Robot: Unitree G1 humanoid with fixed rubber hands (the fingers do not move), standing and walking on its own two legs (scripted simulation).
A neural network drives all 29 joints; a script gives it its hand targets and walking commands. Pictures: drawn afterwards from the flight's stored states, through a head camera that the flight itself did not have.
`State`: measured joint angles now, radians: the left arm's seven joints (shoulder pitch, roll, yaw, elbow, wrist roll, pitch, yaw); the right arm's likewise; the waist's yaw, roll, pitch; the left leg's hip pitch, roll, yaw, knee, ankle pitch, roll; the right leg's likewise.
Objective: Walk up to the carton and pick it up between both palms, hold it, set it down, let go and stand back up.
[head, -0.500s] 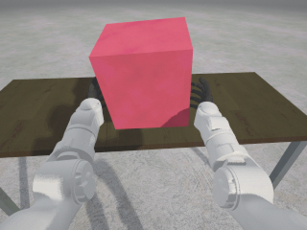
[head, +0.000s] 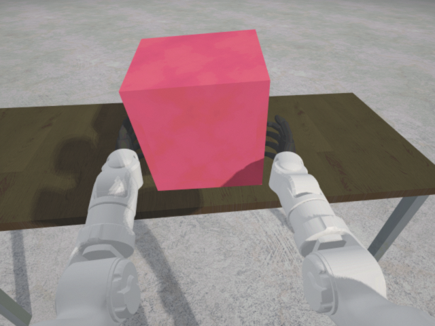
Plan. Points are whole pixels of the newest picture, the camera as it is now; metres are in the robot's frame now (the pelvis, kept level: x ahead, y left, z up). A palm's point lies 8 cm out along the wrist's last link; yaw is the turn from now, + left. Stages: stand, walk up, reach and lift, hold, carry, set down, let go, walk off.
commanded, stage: reach and lift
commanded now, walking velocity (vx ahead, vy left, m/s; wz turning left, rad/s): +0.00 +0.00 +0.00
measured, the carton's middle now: (203, 114) +0.46 +0.03 +0.22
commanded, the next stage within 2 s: hold in 0.92 s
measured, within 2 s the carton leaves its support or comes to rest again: neither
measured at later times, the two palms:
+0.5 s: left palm (117, 152) +0.35 +0.18 +0.21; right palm (289, 155) +0.36 -0.12 +0.19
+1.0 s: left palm (117, 147) +0.35 +0.17 +0.22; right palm (294, 148) +0.36 -0.12 +0.21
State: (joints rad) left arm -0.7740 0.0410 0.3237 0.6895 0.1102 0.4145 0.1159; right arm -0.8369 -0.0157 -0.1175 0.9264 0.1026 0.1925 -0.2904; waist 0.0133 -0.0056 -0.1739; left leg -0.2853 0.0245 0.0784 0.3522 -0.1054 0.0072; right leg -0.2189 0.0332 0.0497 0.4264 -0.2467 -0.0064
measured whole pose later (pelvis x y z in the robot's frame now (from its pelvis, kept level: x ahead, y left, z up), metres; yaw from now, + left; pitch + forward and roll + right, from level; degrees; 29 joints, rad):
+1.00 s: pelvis -0.01 +0.01 +0.00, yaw +0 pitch -5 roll +0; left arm -0.72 0.01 0.32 0.39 0.23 0.68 0.04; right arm -0.82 -0.02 -0.08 0.80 0.15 0.30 -0.31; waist -0.03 -0.01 -0.12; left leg -0.15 0.02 0.08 0.33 -0.10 0.00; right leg -0.06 0.03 0.05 0.38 -0.23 -0.01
